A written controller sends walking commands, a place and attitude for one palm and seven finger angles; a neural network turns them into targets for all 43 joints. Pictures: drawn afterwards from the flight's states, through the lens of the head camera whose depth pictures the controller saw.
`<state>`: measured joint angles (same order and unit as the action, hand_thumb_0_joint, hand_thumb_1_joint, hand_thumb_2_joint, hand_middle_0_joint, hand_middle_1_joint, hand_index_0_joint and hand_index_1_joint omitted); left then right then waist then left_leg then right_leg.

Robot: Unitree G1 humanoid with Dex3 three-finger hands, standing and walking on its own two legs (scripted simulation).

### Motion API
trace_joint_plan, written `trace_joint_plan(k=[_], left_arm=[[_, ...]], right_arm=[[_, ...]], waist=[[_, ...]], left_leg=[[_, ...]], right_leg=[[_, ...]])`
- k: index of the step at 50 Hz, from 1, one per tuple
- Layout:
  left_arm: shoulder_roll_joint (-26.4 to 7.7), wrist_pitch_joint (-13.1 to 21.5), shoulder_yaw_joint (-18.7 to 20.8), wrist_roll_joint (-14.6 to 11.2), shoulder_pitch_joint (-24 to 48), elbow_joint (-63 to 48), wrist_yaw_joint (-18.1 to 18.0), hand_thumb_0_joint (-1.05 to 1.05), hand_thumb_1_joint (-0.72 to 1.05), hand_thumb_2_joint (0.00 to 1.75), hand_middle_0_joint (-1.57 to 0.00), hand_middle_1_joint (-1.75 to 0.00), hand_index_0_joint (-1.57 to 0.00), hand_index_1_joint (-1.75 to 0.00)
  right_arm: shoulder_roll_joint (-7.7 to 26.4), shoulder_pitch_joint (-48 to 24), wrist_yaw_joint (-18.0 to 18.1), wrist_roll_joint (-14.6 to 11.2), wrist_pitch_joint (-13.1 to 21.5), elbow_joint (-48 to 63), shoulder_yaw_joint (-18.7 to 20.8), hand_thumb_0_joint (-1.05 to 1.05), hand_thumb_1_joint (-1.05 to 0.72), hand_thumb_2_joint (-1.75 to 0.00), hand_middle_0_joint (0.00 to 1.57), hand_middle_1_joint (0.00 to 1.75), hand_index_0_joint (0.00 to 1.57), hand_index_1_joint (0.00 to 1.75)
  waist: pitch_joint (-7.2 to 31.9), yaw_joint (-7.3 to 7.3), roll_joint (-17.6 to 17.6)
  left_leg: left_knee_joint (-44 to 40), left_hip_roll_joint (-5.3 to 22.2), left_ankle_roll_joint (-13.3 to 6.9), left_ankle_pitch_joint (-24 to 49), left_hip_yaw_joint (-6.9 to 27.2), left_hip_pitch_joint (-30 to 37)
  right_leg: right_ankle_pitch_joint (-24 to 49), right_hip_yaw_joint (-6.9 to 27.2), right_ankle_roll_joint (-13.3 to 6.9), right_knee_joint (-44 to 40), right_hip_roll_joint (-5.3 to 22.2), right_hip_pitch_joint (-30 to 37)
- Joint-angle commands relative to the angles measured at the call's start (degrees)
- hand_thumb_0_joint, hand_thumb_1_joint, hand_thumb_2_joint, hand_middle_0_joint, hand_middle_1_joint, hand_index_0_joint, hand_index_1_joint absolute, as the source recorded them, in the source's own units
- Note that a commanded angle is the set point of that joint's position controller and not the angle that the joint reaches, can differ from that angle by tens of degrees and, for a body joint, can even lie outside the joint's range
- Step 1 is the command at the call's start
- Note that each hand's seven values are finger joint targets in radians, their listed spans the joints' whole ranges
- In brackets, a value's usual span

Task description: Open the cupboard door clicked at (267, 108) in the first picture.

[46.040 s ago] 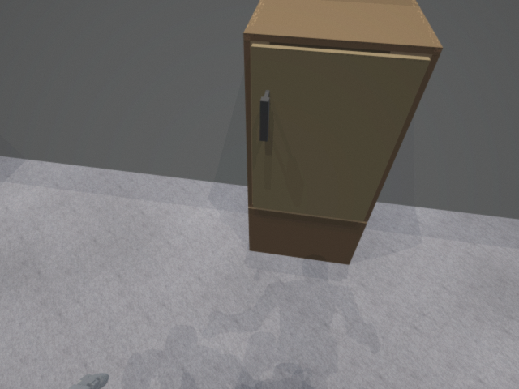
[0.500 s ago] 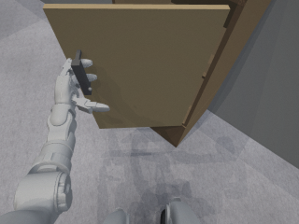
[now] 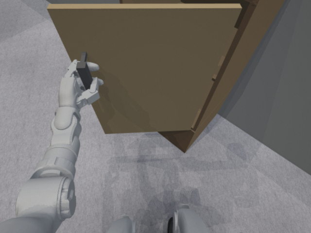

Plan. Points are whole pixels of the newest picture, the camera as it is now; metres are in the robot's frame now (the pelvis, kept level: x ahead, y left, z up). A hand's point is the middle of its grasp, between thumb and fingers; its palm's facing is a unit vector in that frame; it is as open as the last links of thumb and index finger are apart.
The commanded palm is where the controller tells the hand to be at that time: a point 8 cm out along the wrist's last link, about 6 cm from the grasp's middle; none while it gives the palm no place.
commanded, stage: close the thumb around the handle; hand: left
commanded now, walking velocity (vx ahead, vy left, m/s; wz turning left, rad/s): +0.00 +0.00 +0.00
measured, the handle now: (89, 76) +0.51 +0.18 +0.06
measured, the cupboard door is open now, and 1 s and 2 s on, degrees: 45 77 80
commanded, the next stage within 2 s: pull the door open along its arc in 0.06 s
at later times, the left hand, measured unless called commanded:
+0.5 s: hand (96, 106) +0.41 +0.14 +0.07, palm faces -0.02 -1.00 +0.00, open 5.9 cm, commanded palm +0.36 +0.19 +0.06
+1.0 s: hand (127, 157) +0.28 +0.06 +0.07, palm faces +0.34 -0.94 -0.01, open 6.3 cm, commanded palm +0.20 +0.11 +0.06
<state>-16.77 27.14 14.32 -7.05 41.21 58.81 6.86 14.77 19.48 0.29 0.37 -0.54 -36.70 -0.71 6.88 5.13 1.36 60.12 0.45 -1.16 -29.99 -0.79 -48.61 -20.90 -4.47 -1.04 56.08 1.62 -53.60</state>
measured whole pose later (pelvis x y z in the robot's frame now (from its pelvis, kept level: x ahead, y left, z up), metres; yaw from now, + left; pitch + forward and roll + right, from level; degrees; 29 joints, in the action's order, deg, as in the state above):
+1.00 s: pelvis +0.02 -0.03 +0.01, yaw +1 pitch +12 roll +0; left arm 4.1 15.3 -13.9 5.7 -17.5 -1.5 -27.3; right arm 8.0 9.4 -1.8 3.7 -0.6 -27.1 -2.0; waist 9.4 -0.9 1.4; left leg 56.1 1.1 1.0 -31.3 0.0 -37.1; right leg -24.4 -5.1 -2.9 55.5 0.9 -43.5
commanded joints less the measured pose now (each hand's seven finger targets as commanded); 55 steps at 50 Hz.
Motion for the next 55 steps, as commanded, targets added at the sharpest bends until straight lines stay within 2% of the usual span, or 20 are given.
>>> trace_joint_plan(k=[1,3,8,9,12,18,22,23,26,27,28,30,34,37,43,44,45,47,51,55], left_arm=[[-7.32,4.39,-1.19,0.02,26.42,-13.55,1.3,0.0,0.9,0.9,-0.4,-1.35,-0.4,-1.35],[-9.16,4.44,0.23,0.01,26.74,-13.22,1.09,0.0,0.9,0.9,-0.4,-1.35,-0.4,-1.35],[-8.27,4.67,-0.58,0.08,26.05,-14.1,1.5,0.0,0.9,0.9,-0.4,-1.35,-0.4,-1.35],[-14.27,4.5,4.54,0.32,23.97,-11.93,1.3,0.0,0.9,0.9,-0.4,-1.35,-0.4,-1.35],[-11.26,4.23,2.57,-0.38,19.71,-14.85,2.48,0.0,0.9,0.9,-0.4,-1.35,-0.4,-1.35],[-9.7,3.2,2.8,-2.59,6.56,-22.71,3.38,0.0,0.9,0.9,-0.4,-1.35,-0.4,-1.35],[-4.53,2.11,-0.16,-3.98,-6.31,-30.51,3.18,0.0,0.9,0.9,-0.4,-1.35,-0.4,-1.35],[-3.59,2.02,-1.12,-4.16,-9.6,-33.06,3.12,0.0,0.9,0.9,-0.4,-1.35,-0.4,-1.35],[-1.11,1.16,-3.2,-4.39,-19.59,-40.27,2.26,0.0,0.9,0.9,-0.4,-1.35,-0.4,-1.35],[-0.33,0.83,-3.77,-4.5,-23.6,-43.13,1.92,0.0,0.9,0.9,-0.4,-1.35,-0.4,-1.35],[0.42,0.53,3.67,-8.15,-25.15,-47.85,-5.92,0.0,0.9,0.9,-0.4,-1.35,-0.4,-1.35],[9.32,-0.55,-5.1,-5.47,-32.97,-50.4,-12.18,0.0,0.9,0.9,-0.4,-1.35,-0.4,-1.35],[7.94,-1.02,-4.55,-0.57,-45.98,-60.09,-21.36,0.0,0.9,0.9,-0.4,-1.35,-0.4,-1.35],[12.58,-1.99,-10.4,4.12,-49.79,-66.32,-27.13,0.0,0.9,0.9,-0.4,-1.35,-0.4,-1.35],[19.76,-6.73,-18.8,10.56,-58.87,-70.47,-36.62,0.0,0.9,0.9,-0.4,-1.35,-0.4,-1.35],[21.0,-7.69,-19.92,11.29,-59.37,-69.85,-37.43,0.0,0.9,0.9,-0.4,-1.35,-0.4,-1.35],[20.25,-8.2,-19.83,12.6,-57.82,-71.13,-38.5,0.0,0.9,0.9,-0.4,-1.35,-0.4,-1.35],[22.91,-9.23,-23.38,13.93,-60.29,-72.4,-38.59,0.0,0.9,0.9,-0.4,-1.35,-0.4,-1.35],[25.87,-10.47,-27.46,11.57,-65.42,-75.42,-36.65,0.0,0.9,0.9,-0.4,-1.35,-0.4,-1.35],[27.32,-10.98,-31.03,11.26,-71.65,-78.9,-35.04,0.0,0.9,0.9,-0.4,-1.35,-0.4,-1.35]], right_arm=[[9.1,6.65,0.6,-0.28,1.69,4.18,3.48,0.0,-0.9,-0.9,0.2,0.3,0.2,0.3],[9.31,6.77,0.81,-0.22,1.57,4.4,3.52,0.0,-0.9,-0.9,0.2,0.3,0.2,0.3],[9.16,6.48,0.78,-0.36,1.69,5.02,3.41,0.0,-0.9,-0.9,0.2,0.3,0.2,0.3],[9.66,6.8,0.99,-0.38,1.4,4.42,3.49,0.0,-0.9,-0.9,0.2,0.3,0.2,0.3],[8.94,5.92,0.83,-0.6,1.32,6.02,3.28,0.0,-0.9,-0.9,0.2,0.3,0.2,0.3],[8.69,4.9,0.4,-1.12,1.43,8.91,3.54,0.0,-0.9,-0.9,0.2,0.3,0.2,0.3],[7.9,2.67,-0.22,-1.67,1.71,11.08,3.65,0.0,-0.9,-0.9,0.2,0.3,0.2,0.3],[7.8,1.93,-0.27,-1.8,1.97,11.99,3.71,0.0,-0.9,-0.9,0.2,0.3,0.2,0.3],[7.26,0.29,-0.65,-1.85,2.13,13.11,3.86,0.0,-0.9,-0.9,0.2,0.3,0.2,0.3],[7.04,-0.56,-0.77,-1.86,2.24,13.94,3.73,0.0,-0.9,-0.9,0.2,0.3,0.2,0.3],[5.38,-3.49,-0.78,-1.43,2.73,14.77,3.75,0.0,-0.9,-0.9,0.2,0.3,0.2,0.3],[4.63,-4.78,-1.76,-0.97,3.62,14.77,3.08,0.0,-0.9,-0.9,0.2,0.3,0.2,0.3],[3.89,-6.56,-2.26,0.44,3.59,16.01,3.26,0.0,-0.9,-0.9,0.2,0.3,0.2,0.3],[2.36,-7.54,-2.45,1.2,3.31,16.6,2.9,0.0,-0.9,-0.9,0.2,0.3,0.2,0.3],[0.5,-8.91,-2.06,2.58,2.54,17.49,2.3,0.0,-0.9,-0.9,0.2,0.3,0.2,0.3],[0.23,-9.95,-1.85,2.83,2.42,17.45,2.22,0.0,-0.9,-0.9,0.2,0.3,0.2,0.3],[0.13,-10.46,-1.61,3.08,2.25,17.18,2.14,0.0,-0.9,-0.9,0.2,0.3,0.2,0.3],[-0.51,-11.2,-1.27,3.14,2.43,17.67,1.86,0.0,-0.9,-0.9,0.2,0.3,0.2,0.3],[-0.49,-12.29,-0.92,2.72,2.76,18.25,1.53,0.0,-0.9,-0.9,0.2,0.3,0.2,0.3],[-0.63,-12.69,-1.07,2.52,3.84,18.8,1.3,0.0,-0.9,-0.9,0.2,0.3,0.2,0.3]], waist=[[25.31,2.11,2.61],[24.97,2.48,0.74],[25.64,1.82,2.44],[25.36,0.73,0.9],[25.53,0.1,1.14],[26.81,-2.48,1.09],[23.43,-3.8,-2.11],[23.05,-4.18,-0.48],[20.58,-4.85,-2.13],[19.41,-5.47,-2.0],[19.15,-10.01,-1.1],[15.15,-7.54,-2.49],[15.91,-9.49,-4.84],[14.05,-8.94,-1.99],[12.91,-7.69,-4.96],[12.26,-7.55,-5.72],[12.75,-7.53,-5.11],[12.62,-7.3,-3.16],[11.62,-6.8,-5.3],[11.39,-6.36,-5.73]], left_leg=[[-8.61,-0.83,1.06,20.61,2.89,10.48],[-8.43,-0.97,0.57,19.65,2.57,8.96],[-8.79,-1.12,0.67,19.38,2.5,9.22],[-8.59,-1.06,0.62,19.24,2.19,7.62],[-9.31,-1.34,0.34,19.23,0.96,6.66],[-10.75,-1.16,0.43,23.41,0.41,8.33],[-12.63,-1.04,0.37,22.16,-0.61,7.3],[-12.85,-1.11,0.32,22.88,-0.73,8.15],[-13.78,-0.88,0.41,22.63,-0.87,8.76],[-14.25,-0.92,0.44,22.37,-0.93,8.93],[-14.91,-1.32,1.23,22.24,-0.8,8.07],[-14.95,-0.93,1.67,21.1,-0.42,9.16],[-14.36,-1.25,1.55,20.72,-0.64,8.34],[-13.63,-1.43,1.69,20.68,-0.47,9.02],[-12.03,-1.91,1.65,17.87,0.3,8.29],[-11.71,-2.0,1.61,16.58,0.24,7.78],[-11.4,-2.06,1.65,16.19,0.43,7.82],[-11.03,-2.22,1.56,16.1,0.13,8.37],[-11.15,-2.27,1.43,14.93,0.4,8.47],[-10.28,-2.26,1.38,15.02,0.77,8.59]], right_leg=[[14.78,2.5,-0.7,-4.53,-2.17,17.28],[14.99,2.73,-0.58,-4.81,-2.21,18.33],[14.73,2.82,-0.75,-4.59,-2.19,18.58],[15.28,3.17,-0.7,-4.6,-2.08,20.06],[17.08,3.67,-0.55,-5.35,-2.01,23.26],[20.75,3.28,-0.91,-5.71,-2.32,27.34],[21.06,3.1,-0.66,-7.3,-2.11,29.94],[20.97,3.01,-0.83,-7.41,-2.07,29.99],[20.53,2.73,-0.58,-7.95,-1.82,30.05],[20.17,2.53,-0.63,-8.16,-1.74,30.29],[18.25,1.72,-0.95,-8.4,-1.79,30.67],[15.85,0.53,-0.63,-8.4,-1.7,27.32],[17.23,1.25,-0.89,-7.28,-1.14,30.31],[17.49,1.36,-1.18,-6.53,-0.99,28.78],[16.54,1.91,-1.27,-7.39,-1.2,28.77],[15.44,2.02,-1.12,-7.62,-1.13,28.31],[14.87,2.32,-1.2,-7.44,-1.07,28.05],[15.17,2.51,-1.26,-7.79,-1.04,28.0],[15.56,2.92,-0.91,-9.57,-0.67,30.15],[18.49,3.91,-0.35,-10.11,0.06,31.35]])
